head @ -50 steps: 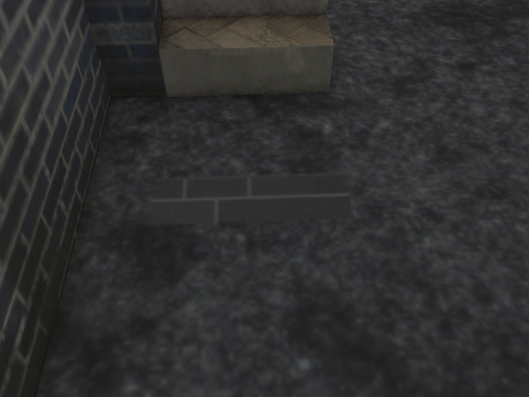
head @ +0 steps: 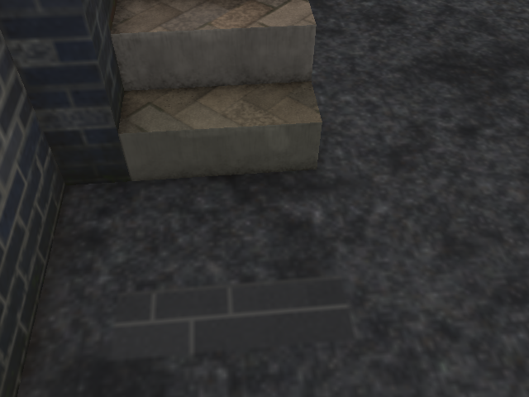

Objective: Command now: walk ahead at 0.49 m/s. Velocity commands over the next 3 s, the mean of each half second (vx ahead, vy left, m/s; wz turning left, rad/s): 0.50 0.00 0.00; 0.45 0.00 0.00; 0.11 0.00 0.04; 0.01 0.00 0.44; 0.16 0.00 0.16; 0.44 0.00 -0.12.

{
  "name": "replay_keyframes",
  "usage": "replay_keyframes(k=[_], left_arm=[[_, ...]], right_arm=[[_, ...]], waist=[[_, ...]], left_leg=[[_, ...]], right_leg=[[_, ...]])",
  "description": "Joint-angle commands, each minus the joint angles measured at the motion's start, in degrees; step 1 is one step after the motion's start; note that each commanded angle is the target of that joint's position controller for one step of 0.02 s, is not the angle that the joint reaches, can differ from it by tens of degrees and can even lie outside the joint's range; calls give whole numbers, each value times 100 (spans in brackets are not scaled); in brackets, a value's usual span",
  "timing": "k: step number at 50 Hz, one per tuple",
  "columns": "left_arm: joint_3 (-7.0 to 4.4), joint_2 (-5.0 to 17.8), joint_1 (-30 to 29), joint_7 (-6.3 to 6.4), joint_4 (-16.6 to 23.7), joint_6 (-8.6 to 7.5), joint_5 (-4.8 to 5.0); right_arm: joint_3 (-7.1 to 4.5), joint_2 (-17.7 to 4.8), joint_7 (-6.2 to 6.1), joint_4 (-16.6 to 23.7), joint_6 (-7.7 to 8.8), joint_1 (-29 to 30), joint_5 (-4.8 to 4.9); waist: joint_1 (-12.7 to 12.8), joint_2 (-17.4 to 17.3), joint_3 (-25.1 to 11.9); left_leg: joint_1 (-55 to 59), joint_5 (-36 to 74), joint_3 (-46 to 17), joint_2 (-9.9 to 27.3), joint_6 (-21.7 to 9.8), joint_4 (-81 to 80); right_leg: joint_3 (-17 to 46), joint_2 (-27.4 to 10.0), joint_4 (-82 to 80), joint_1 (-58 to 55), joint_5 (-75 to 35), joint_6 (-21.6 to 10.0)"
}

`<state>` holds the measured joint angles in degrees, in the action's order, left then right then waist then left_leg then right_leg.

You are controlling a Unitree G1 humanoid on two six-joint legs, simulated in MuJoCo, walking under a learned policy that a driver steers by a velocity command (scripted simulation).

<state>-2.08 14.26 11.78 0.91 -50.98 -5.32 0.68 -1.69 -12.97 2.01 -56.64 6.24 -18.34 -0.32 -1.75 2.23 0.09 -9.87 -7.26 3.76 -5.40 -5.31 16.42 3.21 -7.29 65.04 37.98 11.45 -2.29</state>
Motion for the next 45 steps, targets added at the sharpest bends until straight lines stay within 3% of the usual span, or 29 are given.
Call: replay_keyframes(k=[1,5,10,12,13,14,15,16,17,18,19,20,21,23,26,32,35,38,40,41,42,43,44,45], left_arm=[[-75,259,189,38,244,20,-71],[-34,161,-745,-35,486,-46,-15],[-16,251,-1439,-210,774,-99,59],[-58,380,-1287,-267,802,-151,60],[-118,493,-951,-274,733,-174,54],[-248,709,-168,-255,494,-187,45],[-403,1149,1018,-208,212,-197,0],[-557,1792,1701,-202,71,-144,-81],[-423,1282,1774,-224,46,-141,-65],[-306,938,1208,-220,147,-153,-34],[-230,727,635,-221,286,-139,-28],[-168,546,262,-251,345,-130,-48],[-123,405,101,-276,343,-141,-82],[-133,420,225,-301,207,-170,-96],[-194,637,542,-222,19,-175,-101],[-199,748,1038,-83,-205,-89,-27],[-217,774,1338,-66,-384,-33,8],[-260,820,1402,-23,-490,48,31],[-295,901,1262,-7,-481,98,34],[-305,943,1138,-5,-454,126,27],[-265,843,1047,-8,-420,158,-1],[-176,675,1068,-4,-284,158,-86],[55,-108,1788,-52,-261,24,-113],[-33,317,1599,-72,-379,-126,-4]], right_arm=[[-120,-758,-112,317,102,236,10],[-147,-917,-197,216,26,-233,101],[-181,-971,-211,24,-97,-652,152],[-215,-1043,-224,16,-158,-593,155],[-223,-1082,-227,42,-190,-473,150],[-188,-997,-224,77,-221,-379,119],[-85,-769,-222,215,-216,-323,33],[126,-70,-166,310,-79,-932,16],[70,-383,-135,205,79,-914,132],[-69,-907,-114,369,158,-355,278],[-85,-937,-139,464,163,21,276],[-107,-852,-176,489,122,208,192],[-140,-768,-203,477,36,154,137],[-119,-497,-216,419,-108,-51,115],[-156,-511,-242,602,-168,385,71],[-115,-366,-159,973,-112,1659,91],[-93,-379,-84,1134,-85,2125,131],[-94,-442,24,1298,-24,2365,149],[-151,-582,60,1267,12,2096,150],[-229,-719,49,1157,23,1667,142],[-371,-954,16,859,20,743,136],[-498,-1388,-36,635,20,-285,36],[-586,-1889,-65,553,-14,-631,-43],[-434,-1369,-78,582,-25,-545,-5]], waist=[[268,-424,314],[-74,-435,311],[-276,-520,468],[-114,-605,377],[113,-663,196],[500,-605,-256],[941,-233,-1119],[794,1250,-1904],[860,1232,-2236],[741,827,-1321],[567,397,-853],[404,102,-475],[211,165,-295],[63,234,-188],[77,85,32],[426,110,296],[571,115,476],[533,136,542],[323,237,338],[67,314,55],[-366,243,-472],[-694,-265,-1276],[-315,-1729,-2029],[-430,-1488,-2229]], left_leg=[[-612,427,-1181,1601,-978,-1164],[-114,502,-906,1511,-721,-1062],[839,359,-1032,1883,-641,-641],[1086,694,-1108,2015,-548,-316],[1086,1414,-1037,1962,-467,73],[957,2331,-795,1670,-333,996],[50,1955,-457,1317,-121,2637],[-2406,-513,-100,306,336,4927],[-3197,-2407,-994,284,267,5826],[-3665,-2042,-1034,654,140,6098],[-3506,-1464,-869,983,112,5896],[-3267,-1073,-785,1167,145,5507],[-2909,-804,-800,1327,165,5165],[-2570,-553,-703,1348,243,4912],[-3060,58,-677,1378,371,4228],[-2993,1383,-449,1158,413,2233],[-3092,1279,-423,1072,357,1751],[-3123,804,-441,1026,187,1448],[-2499,394,-294,853,45,1311],[-1780,294,-114,649,-52,1260],[-544,372,8,476,-204,1209],[1245,1018,-977,1367,-556,1383],[3228,965,-3616,2804,-1553,861],[3172,1597,-4240,2895,-1555,417]], right_leg=[[10,-238,-826,107,-932,153],[-217,29,-2479,-96,-1764,199],[-243,190,-3331,-56,-1229,81],[-300,291,-3565,-407,-765,-81],[-432,439,-3685,-944,-610,-181],[-571,629,-3802,-1967,-582,-330],[141,-15,-3651,-3699,-714,-684],[2687,-1409,-4047,-5965,-124,-1602],[3975,-1635,-4769,-6146,398,-1769],[3111,-1438,-4807,-5397,383,-1423],[2254,-1189,-4920,-4539,-58,-1219],[1696,-931,-5144,-3781,-454,-1115],[1256,-695,-5352,-3286,-695,-995],[840,-525,-5592,-2863,-1186,-1040],[486,-508,-5737,-2948,-1826,-1103],[47,-361,-5902,-3228,-1466,-897],[62,-538,-5787,-3732,-1352,-892],[113,-784,-5468,-4262,-1639,-823],[75,-812,-5079,-4380,-2491,-719],[-28,-712,-4583,-4326,-3452,-641],[-247,-405,-3536,-4025,-4027,-499],[-488,-16,-1798,-2865,-2859,-253],[-470,1130,413,-509,879,220],[428,1083,1248,-30,2283,221]])
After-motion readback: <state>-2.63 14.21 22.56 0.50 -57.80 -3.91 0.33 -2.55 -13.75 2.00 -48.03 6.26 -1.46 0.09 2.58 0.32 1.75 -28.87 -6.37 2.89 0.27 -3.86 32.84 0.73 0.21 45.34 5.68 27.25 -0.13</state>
